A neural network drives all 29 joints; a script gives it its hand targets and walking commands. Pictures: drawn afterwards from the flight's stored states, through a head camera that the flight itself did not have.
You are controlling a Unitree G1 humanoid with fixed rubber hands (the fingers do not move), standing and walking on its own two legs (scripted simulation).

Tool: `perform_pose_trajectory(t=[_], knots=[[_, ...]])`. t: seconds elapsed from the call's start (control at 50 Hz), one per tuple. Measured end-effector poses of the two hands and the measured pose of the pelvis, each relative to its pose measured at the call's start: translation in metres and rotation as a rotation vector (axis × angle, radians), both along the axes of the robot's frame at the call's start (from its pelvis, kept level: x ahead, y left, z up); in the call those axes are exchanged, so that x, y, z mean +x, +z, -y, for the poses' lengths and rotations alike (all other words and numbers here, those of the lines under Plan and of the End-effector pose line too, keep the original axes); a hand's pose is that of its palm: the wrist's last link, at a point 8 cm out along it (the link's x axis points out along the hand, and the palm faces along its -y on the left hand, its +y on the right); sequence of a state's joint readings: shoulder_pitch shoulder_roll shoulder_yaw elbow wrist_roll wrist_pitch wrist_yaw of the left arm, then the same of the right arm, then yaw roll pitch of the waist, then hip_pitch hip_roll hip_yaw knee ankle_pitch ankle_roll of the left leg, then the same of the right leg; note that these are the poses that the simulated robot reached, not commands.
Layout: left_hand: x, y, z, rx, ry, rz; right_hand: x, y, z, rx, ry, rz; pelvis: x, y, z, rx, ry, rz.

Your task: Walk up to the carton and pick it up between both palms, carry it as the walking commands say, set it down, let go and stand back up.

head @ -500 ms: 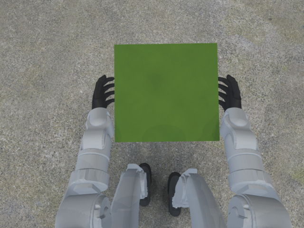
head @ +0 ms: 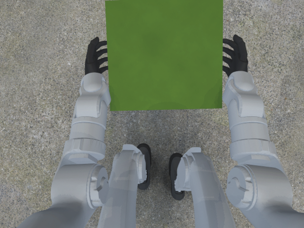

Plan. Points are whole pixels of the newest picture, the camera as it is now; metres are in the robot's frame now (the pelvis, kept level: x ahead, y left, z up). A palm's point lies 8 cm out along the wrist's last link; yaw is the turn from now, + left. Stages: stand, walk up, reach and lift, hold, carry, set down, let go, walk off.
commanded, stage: set down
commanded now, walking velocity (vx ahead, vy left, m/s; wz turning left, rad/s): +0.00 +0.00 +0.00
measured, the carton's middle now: (163, 63) +0.53 +0.01 -0.17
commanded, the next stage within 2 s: none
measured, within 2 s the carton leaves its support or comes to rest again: rests again in 1.60 s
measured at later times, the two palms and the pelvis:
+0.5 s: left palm (104, 81) +0.49 +0.19 -0.22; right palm (216, 81) +0.48 -0.15 -0.20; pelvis -0.03 +0.01 -0.05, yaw +0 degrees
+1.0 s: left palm (109, 76) +0.53 +0.19 -0.30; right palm (207, 77) +0.52 -0.15 -0.29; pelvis -0.02 +0.01 -0.11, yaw +0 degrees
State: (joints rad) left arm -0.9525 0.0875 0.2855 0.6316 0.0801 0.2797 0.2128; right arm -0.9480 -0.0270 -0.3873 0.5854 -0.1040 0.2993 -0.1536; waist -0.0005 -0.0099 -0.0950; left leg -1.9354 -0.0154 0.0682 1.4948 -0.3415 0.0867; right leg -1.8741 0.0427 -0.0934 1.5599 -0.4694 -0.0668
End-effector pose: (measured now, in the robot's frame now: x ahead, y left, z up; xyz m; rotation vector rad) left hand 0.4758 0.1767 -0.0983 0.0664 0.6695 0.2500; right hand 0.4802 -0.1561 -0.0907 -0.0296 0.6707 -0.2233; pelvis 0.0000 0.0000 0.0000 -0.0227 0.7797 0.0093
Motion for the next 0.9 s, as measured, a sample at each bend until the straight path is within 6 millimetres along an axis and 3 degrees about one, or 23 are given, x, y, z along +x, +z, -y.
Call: perform_pose_trajectory(t=[0.16,0.28,0.36,0.42,0.48,0.6,0.68,0.84,0.9], knots=[[0.001,-0.059,-0.001,-0.027,-0.002,-0.084,-0.003,-0.056,-0.001,-0.016,-0.008,-0.079,0.0,-0.017,-0.003,-0.006,-0.002,0.01],[0.006,-0.109,-0.004,-0.068,0.011,-0.014,-0.001,-0.1,-0.005,-0.019,-0.029,-0.006,-0.022,-0.022,-0.006,-0.011,0.011,0.229],[0.005,-0.136,-0.006,-0.084,0.015,-0.016,0.0,-0.124,-0.006,0.007,-0.052,-0.005,-0.027,-0.041,-0.008,-0.014,0.013,0.195],[0.003,-0.138,-0.008,-0.078,0.003,-0.044,-0.002,-0.124,-0.008,-0.005,-0.049,-0.029,-0.03,-0.048,-0.01,-0.016,0.012,0.207],[0.008,-0.127,-0.009,-0.06,-0.018,-0.025,0.002,-0.114,-0.009,-0.019,-0.039,-0.008,-0.033,-0.05,-0.011,-0.018,0.012,0.224],[0.03,-0.116,-0.014,-0.02,-0.042,-0.009,0.025,-0.11,-0.012,-0.022,-0.011,0.007,-0.039,-0.061,-0.012,-0.019,0.012,0.244],[0.039,-0.132,-0.014,-0.004,-0.06,-0.049,0.034,-0.128,-0.011,-0.022,-0.003,-0.031,-0.036,-0.072,-0.013,-0.019,0.009,0.223],[0.042,-0.189,-0.012,-0.033,-0.05,-0.081,0.037,-0.183,-0.009,-0.027,-0.002,-0.065,-0.027,-0.097,-0.011,-0.015,0.004,0.189],[0.045,-0.2,-0.014,-0.008,-0.086,-0.094,0.038,-0.198,-0.01,-0.019,-0.001,-0.079,-0.024,-0.104,-0.011,-0.013,0.004,0.177]])
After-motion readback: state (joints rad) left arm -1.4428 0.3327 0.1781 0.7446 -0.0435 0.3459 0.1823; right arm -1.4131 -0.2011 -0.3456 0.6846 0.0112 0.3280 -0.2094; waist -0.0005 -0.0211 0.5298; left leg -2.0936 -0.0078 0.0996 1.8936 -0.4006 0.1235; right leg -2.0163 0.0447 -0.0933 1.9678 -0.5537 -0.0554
